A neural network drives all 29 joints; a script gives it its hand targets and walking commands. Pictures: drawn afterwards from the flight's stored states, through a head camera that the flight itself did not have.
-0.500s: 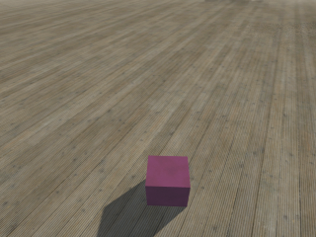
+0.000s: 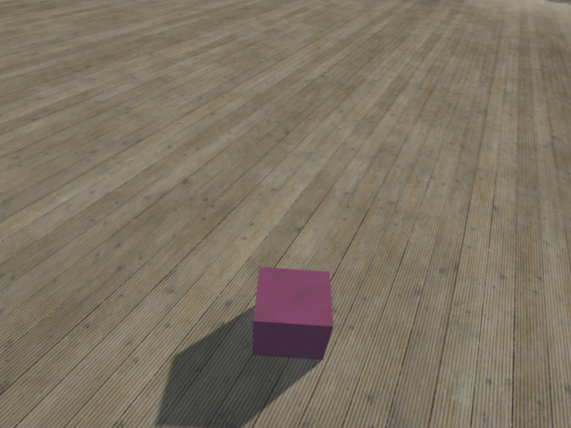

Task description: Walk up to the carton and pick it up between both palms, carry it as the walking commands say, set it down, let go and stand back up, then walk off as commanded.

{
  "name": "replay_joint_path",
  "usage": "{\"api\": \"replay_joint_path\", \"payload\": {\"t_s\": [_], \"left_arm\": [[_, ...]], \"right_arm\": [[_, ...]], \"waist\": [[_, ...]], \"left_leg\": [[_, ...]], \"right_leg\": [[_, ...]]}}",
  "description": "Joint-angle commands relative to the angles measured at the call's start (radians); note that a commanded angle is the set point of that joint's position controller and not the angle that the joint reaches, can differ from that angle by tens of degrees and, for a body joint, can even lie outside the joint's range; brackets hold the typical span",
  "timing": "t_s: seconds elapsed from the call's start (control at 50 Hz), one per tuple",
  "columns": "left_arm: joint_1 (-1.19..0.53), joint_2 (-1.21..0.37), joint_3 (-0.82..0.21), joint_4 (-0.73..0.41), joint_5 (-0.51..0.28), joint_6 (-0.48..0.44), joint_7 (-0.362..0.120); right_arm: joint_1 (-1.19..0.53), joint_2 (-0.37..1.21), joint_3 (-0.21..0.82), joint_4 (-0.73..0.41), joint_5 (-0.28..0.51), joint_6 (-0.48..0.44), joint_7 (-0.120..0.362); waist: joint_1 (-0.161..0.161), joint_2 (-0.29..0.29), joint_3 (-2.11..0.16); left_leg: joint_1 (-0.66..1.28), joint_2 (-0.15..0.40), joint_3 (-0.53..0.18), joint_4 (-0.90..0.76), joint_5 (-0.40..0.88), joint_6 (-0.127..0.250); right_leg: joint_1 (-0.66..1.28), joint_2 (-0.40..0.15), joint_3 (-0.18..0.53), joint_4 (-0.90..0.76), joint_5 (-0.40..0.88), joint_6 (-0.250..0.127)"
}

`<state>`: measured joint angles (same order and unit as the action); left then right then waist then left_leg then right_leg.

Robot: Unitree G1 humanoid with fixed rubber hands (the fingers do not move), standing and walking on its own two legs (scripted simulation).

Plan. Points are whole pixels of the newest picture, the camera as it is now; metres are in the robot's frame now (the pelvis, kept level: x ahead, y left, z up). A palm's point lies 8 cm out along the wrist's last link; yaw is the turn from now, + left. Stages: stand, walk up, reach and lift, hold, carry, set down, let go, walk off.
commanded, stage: walk off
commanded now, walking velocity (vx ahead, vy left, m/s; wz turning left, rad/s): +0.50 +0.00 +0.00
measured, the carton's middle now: (291, 313) +0.70 -0.06 -0.64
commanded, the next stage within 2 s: none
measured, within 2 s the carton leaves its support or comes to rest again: neither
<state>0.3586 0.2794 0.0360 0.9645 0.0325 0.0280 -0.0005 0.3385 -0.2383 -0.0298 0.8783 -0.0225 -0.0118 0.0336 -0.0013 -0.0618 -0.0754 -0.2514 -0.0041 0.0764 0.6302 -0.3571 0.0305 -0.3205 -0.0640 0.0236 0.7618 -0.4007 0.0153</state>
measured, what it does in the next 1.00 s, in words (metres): walks ahead: right foot, then left foot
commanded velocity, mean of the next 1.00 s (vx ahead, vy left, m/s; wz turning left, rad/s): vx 0.50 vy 0.00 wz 0.00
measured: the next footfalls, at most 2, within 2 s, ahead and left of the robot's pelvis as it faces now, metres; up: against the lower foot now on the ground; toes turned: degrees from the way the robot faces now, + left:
right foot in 0.44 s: +0.33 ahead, -0.17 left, +0.00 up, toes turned -10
left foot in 0.80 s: +0.51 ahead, +0.09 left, +0.00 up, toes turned +11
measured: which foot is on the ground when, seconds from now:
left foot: down 0.00-0.48, up 0.50-0.78, down 0.80-1.00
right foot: up 0.00-0.42, down 0.44-0.84, up 0.86-1.00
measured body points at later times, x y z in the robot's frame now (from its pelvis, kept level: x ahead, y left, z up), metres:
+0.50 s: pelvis +0.21 -0.05 -0.01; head +0.22 -0.06 +0.44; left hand +0.36 +0.18 -0.13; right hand +0.10 -0.27 -0.17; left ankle +0.01 +0.07 -0.69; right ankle +0.30 -0.16 -0.72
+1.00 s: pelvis +0.45 -0.01 +0.00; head +0.45 +0.01 +0.45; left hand +0.48 +0.22 -0.16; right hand +0.52 -0.25 -0.13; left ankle +0.47 +0.08 -0.72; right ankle +0.39 -0.13 -0.64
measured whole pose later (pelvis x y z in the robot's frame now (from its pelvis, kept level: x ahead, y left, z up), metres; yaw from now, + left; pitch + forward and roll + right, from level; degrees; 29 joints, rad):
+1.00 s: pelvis +0.45 -0.01 +0.00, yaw +2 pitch -1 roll +0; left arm 0.27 0.20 0.05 1.05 0.04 -0.05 -0.03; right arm 0.24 -0.16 -0.05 1.00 -0.03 -0.08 0.00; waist -0.01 -0.05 0.01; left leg -0.32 0.03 0.16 0.62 -0.30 0.05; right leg -0.44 -0.10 -0.08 1.23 -0.42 -0.03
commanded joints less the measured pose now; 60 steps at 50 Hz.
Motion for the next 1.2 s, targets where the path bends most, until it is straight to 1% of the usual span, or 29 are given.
{"api": "replay_joint_path", "payload": {"t_s": [0.0, 0.1, 0.18, 0.26, 0.32, 0.36, 0.38, 0.4, 0.42, 0.44, 0.48, 0.5, 0.52, 0.64, 0.68, 0.7, 0.74, 0.76, 0.78, 0.8, 0.82, 0.84, 0.86, 0.9, 0.96, 1.04, 1.1, 1.14, 1.18], "left_arm": [[-0.264, 0.092, 0.023, -0.167, 0.002, -0.062, -0.046], [-0.122, 0.036, 0.02, -0.071, -0.002, -0.067, -0.068], [-0.334, 0.018, 0.018, -0.15, -0.011, -0.065, -0.056], [-0.411, -0.014, 0.003, -0.179, -0.023, -0.083, -0.049], [-0.352, -0.017, 0.003, -0.154, -0.022, -0.089, -0.04], [-0.185, 0.023, 0.021, -0.101, -0.017, -0.098, -0.029], [0.028, 0.087, 0.049, -0.032, -0.006, -0.111, -0.015], [0.209, 0.161, 0.07, 0.015, 0.012, -0.119, -0.003], [0.274, 0.237, 0.079, 0.035, 0.007, -0.116, 0.006], [0.217, 0.196, 0.071, 0.03, -0.007, -0.113, 0.015], [0.117, 0.08, 0.042, 0.027, -0.008, -0.126, -0.001], [0.063, 0.049, 0.031, 0.018, -0.012, -0.129, -0.004], [0.009, 0.028, 0.023, 0.002, -0.009, -0.127, 0.001], [-0.126, 0.016, 0.02, 0.023, -0.012, -0.126, 0.011], [-0.095, 0.012, 0.02, 0.051, -0.016, -0.129, 0.009], [-0.055, 0.003, 0.017, 0.071, -0.016, -0.128, 0.005], [-0.036, 0.047, 0.027, 0.076, -0.02, -0.122, -0.003], [-0.033, 0.056, 0.03, 0.071, -0.018, -0.122, -0.008], [-0.001, 0.014, 0.022, 0.077, -0.024, -0.12, -0.017], [0.026, -0.036, 0.012, 0.052, -0.031, -0.116, -0.025], [-0.034, -0.021, 0.017, 0.015, -0.007, -0.107, -0.025], [-0.071, -0.012, 0.023, -0.001, 0.005, -0.101, -0.023], [-0.11, -0.006, 0.023, -0.004, 0.009, -0.104, -0.025], [-0.152, -0.014, 0.025, -0.005, 0.013, -0.104, -0.034], [-0.114, -0.048, 0.025, 0.0, 0.0, -0.089, -0.032], [-0.248, -0.075, 0.016, -0.067, -0.015, -0.067, -0.029], [-0.331, -0.083, 0.014, -0.096, -0.013, -0.066, -0.031], [-0.326, -0.068, 0.015, -0.098, -0.013, -0.076, -0.032], [-0.202, -0.064, 0.02, -0.047, -0.012, -0.086, -0.024]], "right_arm": [[0.061, -0.202, -0.051, 0.014, 0.001, -0.051, -0.024], [0.073, -0.1, -0.023, 0.07, 0.005, -0.087, -0.027], [0.199, -0.042, -0.004, 0.147, 0.003, -0.091, -0.034], [0.21, -0.093, -0.02, 0.175, -0.009, -0.092, -0.038], [0.188, -0.112, -0.029, 0.194, -0.012, -0.086, -0.037], [0.189, -0.096, -0.025, 0.209, -0.006, -0.087, -0.032], [0.209, -0.056, -0.015, 0.219, -0.001, -0.088, -0.029], [0.226, 0.005, 0.008, 0.202, 0.007, -0.096, -0.029], [0.177, 0.025, 0.014, 0.156, 0.012, -0.1, -0.028], [0.05, -0.046, -0.008, 0.115, -0.001, -0.094, -0.03], [-0.021, -0.048, -0.012, 0.1, 0.007, -0.092, -0.009], [-0.031, -0.039, -0.017, 0.096, 0.005, -0.09, -0.003], [-0.034, 0.008, -0.003, 0.1, 0.009, -0.077, 0.0], [-0.08, 0.055, 0.014, 0.052, 0.002, -0.036, 0.0], [-0.123, 0.029, 0.005, 0.036, 0.008, -0.034, 0.004], [-0.124, 0.023, 0.0, 0.038, 0.003, -0.032, 0.005], [-0.058, -0.028, -0.022, 0.068, -0.01, -0.035, 0.0], [0.016, -0.066, -0.041, 0.109, -0.01, -0.039, -0.009], [0.122, -0.13, -0.065, 0.14, -0.02, -0.047, -0.018], [0.209, -0.229, -0.096, 0.149, -0.022, -0.053, -0.03], [0.227, -0.218, -0.092, 0.149, -0.006, -0.049, -0.036], [0.161, -0.168, -0.077, 0.141, -0.002, -0.049, -0.047], [0.146, -0.094, -0.058, 0.142, -0.003, -0.057, -0.05], [0.084, -0.092, -0.052, 0.133, -0.002, -0.074, -0.046], [0.012, -0.073, -0.046, 0.119, -0.003, -0.087, -0.047], [0.03, -0.029, -0.033, 0.165, -0.01, -0.092, -0.053], [0.076, -0.035, -0.03, 0.205, -0.012, -0.093, -0.049], [0.091, -0.066, -0.034, 0.214, -0.013, -0.086, -0.036], [0.101, -0.099, -0.04, 0.226, -0.009, -0.081, -0.033]], "waist": [[-0.042, 0.17, 0.32], [0.024, 0.146, 0.241], [-0.042, 0.084, 0.262], [-0.067, 0.124, 0.222], [-0.033, 0.169, 0.189], [0.043, 0.128, 0.141], [0.124, 0.039, 0.062], [0.169, -0.14, -0.057], [0.151, -0.312, -0.121], [0.152, -0.191, -0.016], [0.103, -0.08, 0.042], [0.078, -0.074, 0.038], [0.047, -0.054, 0.031], [-0.053, -0.042, 0.157], [-0.045, -0.039, 0.172], [-0.032, -0.002, 0.171], [-0.062, 0.103, 0.116], [-0.084, 0.162, 0.063], [-0.137, 0.303, 0.051], [-0.157, 0.5, 0.028], [-0.146, 0.506, 0.075], [-0.117, 0.385, 0.099], [-0.118, 0.293, 0.118], [-0.101, 0.217, 0.126], [-0.033, 0.112, 0.106], [-0.002, 0.084, 0.2], [-0.021, 0.051, 0.194], [-0.024, 0.078, 0.149], [0.033, 0.055, 0.079]], "left_leg": [[-0.027, 0.376, -0.582, -0.638, -0.433, 0.103], [0.124, 0.258, -0.266, -0.588, -0.116, 0.088], [0.124, 0.271, -0.27, -0.59, -0.002, 0.13], [0.275, 0.291, -0.215, -0.512, 0.242, 0.146], [0.241, 0.282, -0.151, -0.387, 0.471, 0.135], [0.103, 0.242, -0.096, -0.178, 0.652, 0.093], [-0.029, 0.18, -0.06, 0.064, 0.582, 0.062], [-0.262, 0.081, 0.024, 0.378, 0.296, 0.016], [-0.449, -0.034, 0.047, 0.651, -0.191, -0.001], [-0.554, 0.017, -0.037, 0.733, -0.135, 0.008], [-0.534, 0.086, -0.066, 0.75, -0.017, 0.022], [-0.449, 0.119, -0.071, 0.687, 0.021, 0.013], [-0.39, 0.141, -0.081, 0.627, 0.034, 0.001], [-0.154, 0.201, -0.061, 0.21, 0.089, -0.025], [-0.071, 0.184, -0.037, 0.118, 0.188, -0.043], [-0.047, 0.158, 0.003, 0.089, 0.208, -0.045], [0.095, 0.112, 0.063, 0.006, 0.186, -0.029], [0.199, 0.083, 0.076, 0.002, 0.116, -0.013], [0.24, 0.166, -0.035, -0.134, -0.015, 0.014], [0.326, 0.378, -0.348, -0.306, -0.176, 0.082], [0.349, 0.452, -0.562, -0.422, -0.252, 0.122], [0.353, 0.453, -0.547, -0.414, -0.212, 0.145], [0.317, 0.424, -0.513, -0.391, -0.11, 0.153], [0.199, 0.394, -0.44, -0.404, 0.009, 0.157], [0.146, 0.366, -0.308, -0.408, 0.103, 0.132], [0.004, 0.323, -0.215, -0.473, 0.088, 0.133], [0.065, 0.295, -0.155, -0.458, 0.2, 0.119], [0.101, 0.286, -0.118, -0.38, 0.322, 0.12], [0.056, 0.245, -0.068, -0.206, 0.444, 0.105]], "right_leg": [[-0.5, -0.092, 0.018, 0.381, 0.126, 0.0], [-0.509, -0.102, -0.039, 0.384, 0.277, 0.005], [-0.521, -0.12, -0.051, 0.235, 0.331, 0.033], [-0.478, -0.115, -0.086, -0.026, 0.286, 0.026], [-0.272, -0.07, -0.141, -0.146, 0.17, -0.009], [0.043, -0.003, -0.17, -0.218, 0.196, -0.035], [0.301, -0.016, -0.131, -0.215, 0.194, -0.071], [0.554, -0.268, 0.152, -0.293, 0.025, -0.137], [0.663, -0.471, 0.516, -0.461, -0.001, -0.184], [0.585, -0.436, 0.546, -0.52, 0.124, -0.218], [0.368, -0.348, 0.342, -0.489, 0.217, -0.171], [0.261, -0.321, 0.263, -0.506, 0.166, -0.151], [0.194, -0.319, 0.238, -0.538, 0.064, -0.148], [-0.104, -0.237, -0.002, -0.61, 0.133, -0.134], [-0.136, -0.224, -0.015, -0.614, 0.123, -0.133], [-0.116, -0.232, -0.014, -0.598, 0.1, -0.144], [-0.109, -0.209, -0.038, -0.452, 0.068, -0.133], [-0.125, -0.175, -0.06, -0.323, 0.149, -0.127], [-0.133, -0.097, -0.145, -0.097, 0.212, -0.107], [-0.287, 0.034, -0.217, 0.197, -0.041, -0.054], [-0.433, 0.043, -0.14, 0.408, -0.161, -0.049], [-0.486, -0.011, -0.084, 0.512, -0.127, -0.05], [-0.513, -0.045, -0.076, 0.533, -0.084, -0.056], [-0.465, -0.091, -0.053, 0.537, -0.011, -0.056], [-0.363, -0.113, -0.043, 0.443, 0.075, -0.038], [-0.299, -0.143, -0.042, 0.195, 0.155, -0.009], [-0.217, -0.09, -0.101, -0.034, 0.168, 0.011], [-0.119, -0.05, -0.163, -0.144, 0.102, 0.005], [0.113, 0.005, -0.213, -0.272, 0.158, -0.01]]}}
